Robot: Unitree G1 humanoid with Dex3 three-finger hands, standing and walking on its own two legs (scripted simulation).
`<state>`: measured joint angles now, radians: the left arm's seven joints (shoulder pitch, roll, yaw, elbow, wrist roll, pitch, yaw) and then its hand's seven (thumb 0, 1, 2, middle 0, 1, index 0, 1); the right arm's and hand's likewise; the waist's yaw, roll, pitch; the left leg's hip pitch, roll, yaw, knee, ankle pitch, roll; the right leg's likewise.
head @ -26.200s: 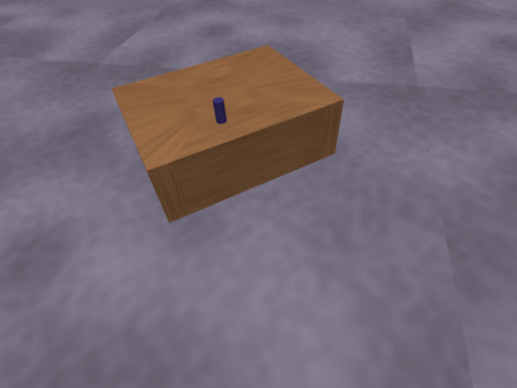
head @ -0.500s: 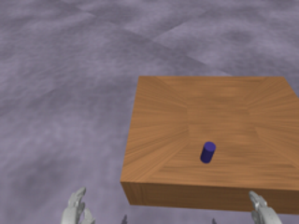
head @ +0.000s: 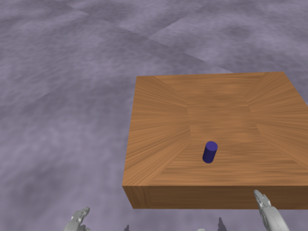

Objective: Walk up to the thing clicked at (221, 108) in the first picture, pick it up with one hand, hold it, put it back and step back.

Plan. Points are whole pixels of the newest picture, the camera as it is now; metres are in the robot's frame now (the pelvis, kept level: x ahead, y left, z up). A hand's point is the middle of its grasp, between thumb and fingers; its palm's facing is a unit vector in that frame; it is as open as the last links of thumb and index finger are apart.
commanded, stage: home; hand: right
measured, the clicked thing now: (209, 152) +0.51 -0.21 -0.31
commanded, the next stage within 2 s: stand in 0.30 s
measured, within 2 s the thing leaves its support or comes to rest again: neither
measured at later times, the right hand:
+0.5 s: hand out of the picture +0.05 -0.26 -0.11, palm faces -0.02 +0.94 -0.35, open 17.0 cm
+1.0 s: hand out of the picture +0.05 -0.25 -0.11, palm faces -0.05 +0.94 -0.33, open 7.7 cm
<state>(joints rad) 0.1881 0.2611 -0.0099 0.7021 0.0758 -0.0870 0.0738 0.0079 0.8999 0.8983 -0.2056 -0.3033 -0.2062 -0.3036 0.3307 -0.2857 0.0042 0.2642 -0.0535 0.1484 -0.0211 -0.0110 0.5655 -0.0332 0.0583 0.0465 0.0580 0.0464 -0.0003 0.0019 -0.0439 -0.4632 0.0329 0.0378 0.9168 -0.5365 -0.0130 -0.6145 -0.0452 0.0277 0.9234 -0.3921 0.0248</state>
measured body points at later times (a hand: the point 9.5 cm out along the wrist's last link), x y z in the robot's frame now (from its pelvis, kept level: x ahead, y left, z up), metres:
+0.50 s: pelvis +0.01 -0.02 +0.05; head +0.02 -0.02 +0.50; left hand +0.08 +0.26 -0.09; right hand +0.05 -0.31 -0.09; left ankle -0.04 +0.13 -0.69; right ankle +0.05 -0.14 -0.69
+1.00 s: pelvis +0.00 -0.01 +0.05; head +0.00 -0.01 +0.50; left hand +0.04 +0.29 -0.08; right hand +0.05 -0.30 -0.09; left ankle -0.04 +0.13 -0.69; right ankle +0.05 -0.14 -0.69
